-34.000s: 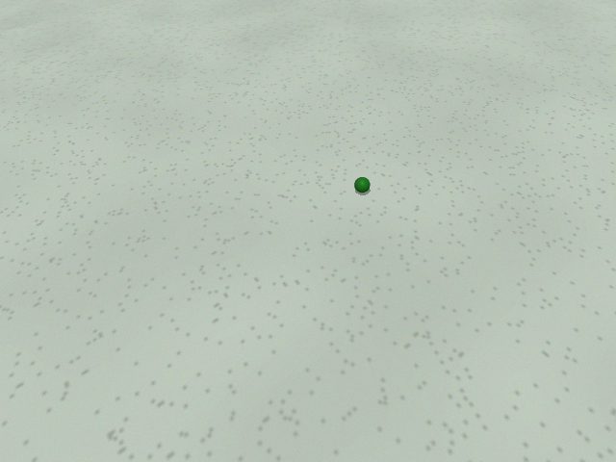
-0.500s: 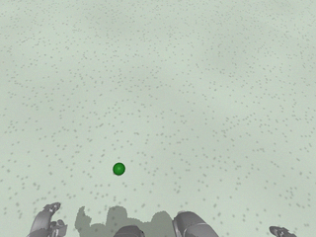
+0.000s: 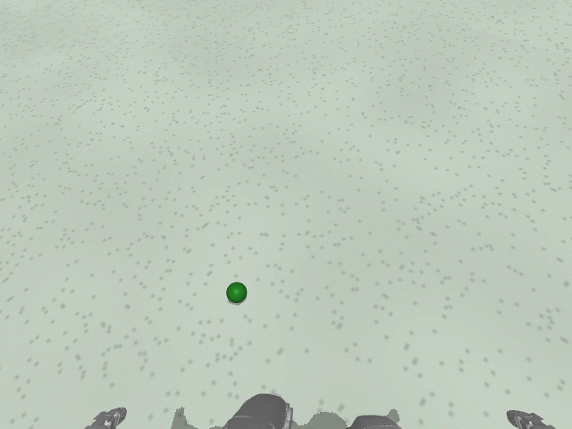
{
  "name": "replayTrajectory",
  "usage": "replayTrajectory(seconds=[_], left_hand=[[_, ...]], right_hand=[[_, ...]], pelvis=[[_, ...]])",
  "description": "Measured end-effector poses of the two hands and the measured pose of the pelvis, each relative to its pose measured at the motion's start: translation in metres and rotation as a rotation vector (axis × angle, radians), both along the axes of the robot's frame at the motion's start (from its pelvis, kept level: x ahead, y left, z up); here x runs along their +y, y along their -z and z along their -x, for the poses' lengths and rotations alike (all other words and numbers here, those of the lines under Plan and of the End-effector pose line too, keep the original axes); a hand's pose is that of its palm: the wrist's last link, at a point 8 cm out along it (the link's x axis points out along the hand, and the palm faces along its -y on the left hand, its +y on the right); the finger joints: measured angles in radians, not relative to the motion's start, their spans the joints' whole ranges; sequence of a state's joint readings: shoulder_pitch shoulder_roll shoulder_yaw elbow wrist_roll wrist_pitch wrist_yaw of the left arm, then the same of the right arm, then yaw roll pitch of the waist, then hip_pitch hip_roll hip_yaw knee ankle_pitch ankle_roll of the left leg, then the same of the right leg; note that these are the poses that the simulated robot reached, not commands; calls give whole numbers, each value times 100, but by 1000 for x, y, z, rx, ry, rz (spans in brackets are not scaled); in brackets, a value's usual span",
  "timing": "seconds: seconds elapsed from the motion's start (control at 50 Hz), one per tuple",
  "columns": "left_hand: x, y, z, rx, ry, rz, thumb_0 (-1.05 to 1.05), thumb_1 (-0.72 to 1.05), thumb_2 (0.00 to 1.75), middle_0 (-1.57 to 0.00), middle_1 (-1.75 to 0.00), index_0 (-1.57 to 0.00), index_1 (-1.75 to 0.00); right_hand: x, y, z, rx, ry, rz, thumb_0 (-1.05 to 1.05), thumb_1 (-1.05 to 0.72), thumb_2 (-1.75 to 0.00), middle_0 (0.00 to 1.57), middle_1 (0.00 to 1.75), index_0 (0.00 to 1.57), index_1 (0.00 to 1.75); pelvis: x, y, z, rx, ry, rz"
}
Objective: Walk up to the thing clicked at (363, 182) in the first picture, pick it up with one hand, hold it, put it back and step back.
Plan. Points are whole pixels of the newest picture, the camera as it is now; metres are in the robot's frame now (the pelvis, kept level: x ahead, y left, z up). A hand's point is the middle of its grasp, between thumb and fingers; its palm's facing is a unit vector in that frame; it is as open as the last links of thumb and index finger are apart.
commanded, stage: step back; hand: left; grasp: from above
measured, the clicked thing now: (236, 292) +0.60 +0.26 -0.73
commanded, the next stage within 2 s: none
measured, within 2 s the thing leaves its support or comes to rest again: neither
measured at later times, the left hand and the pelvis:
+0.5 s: hand out of the picture -0.07 +0.29 -0.16, palm faces -0.01 -0.92 -0.39, open 7.4 cm; pelvis -0.16 +0.01 -0.01, yaw -1 degrees
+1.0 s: hand out of the picture -0.20 +0.27 -0.15, palm faces +0.04 -0.92 -0.40, open 7.4 cm; pelvis -0.33 +0.00 -0.01, yaw +3 degrees
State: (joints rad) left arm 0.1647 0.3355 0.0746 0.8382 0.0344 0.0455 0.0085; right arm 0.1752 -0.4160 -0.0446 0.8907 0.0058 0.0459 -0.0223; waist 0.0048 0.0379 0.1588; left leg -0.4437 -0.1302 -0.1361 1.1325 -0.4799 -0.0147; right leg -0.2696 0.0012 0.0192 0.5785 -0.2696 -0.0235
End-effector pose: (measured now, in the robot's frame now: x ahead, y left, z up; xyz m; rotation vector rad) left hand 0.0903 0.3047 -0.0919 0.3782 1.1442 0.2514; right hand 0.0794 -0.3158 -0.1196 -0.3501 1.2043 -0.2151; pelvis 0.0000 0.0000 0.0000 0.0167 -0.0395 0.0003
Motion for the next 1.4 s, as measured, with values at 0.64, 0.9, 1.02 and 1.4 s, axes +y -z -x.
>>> replayTrajectory(seconds=[0.64,0.9,1.02,1.4], left_hand=[[-1,19,237,79,4,12,1,91,90,-20,-30,-20,-30],[14,16,274,-89,4,-12,1,90,90,-20,-30,-21,-30],[10,17,311,-63,-13,24,1,91,90,-20,-30,-20,-30],[-27,9,503,73,-36,-12,1,90,90,-20,-30,-21,-30]], right_hand=[[-5,-4,170,-114,-20,10,1,-90,-90,21,30,21,30],[2,4,303,51,-49,40,1,-90,-90,21,30,21,30],[9,-13,343,36,-58,34,1,-90,-90,21,30,21,30],[-39,-1,444,-49,-30,11,1,-90,-90,21,30,21,30]], pelvis=[[-8,12,210,-13,33,16],[0,16,298,-7,-56,-12],[-3,5,340,-6,-43,22],[-36,6,458,0,8,-3]])
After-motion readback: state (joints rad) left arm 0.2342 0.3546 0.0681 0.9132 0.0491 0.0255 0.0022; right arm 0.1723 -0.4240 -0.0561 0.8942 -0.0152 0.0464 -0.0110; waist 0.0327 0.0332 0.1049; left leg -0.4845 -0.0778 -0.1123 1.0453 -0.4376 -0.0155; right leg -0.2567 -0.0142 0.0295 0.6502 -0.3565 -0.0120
